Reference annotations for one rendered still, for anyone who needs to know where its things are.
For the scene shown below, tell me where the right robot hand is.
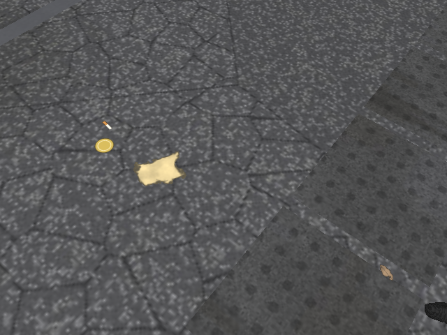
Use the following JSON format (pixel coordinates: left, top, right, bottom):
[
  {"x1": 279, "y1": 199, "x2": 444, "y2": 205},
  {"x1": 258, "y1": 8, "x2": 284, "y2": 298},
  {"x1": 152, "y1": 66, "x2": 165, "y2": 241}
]
[{"x1": 425, "y1": 302, "x2": 447, "y2": 324}]

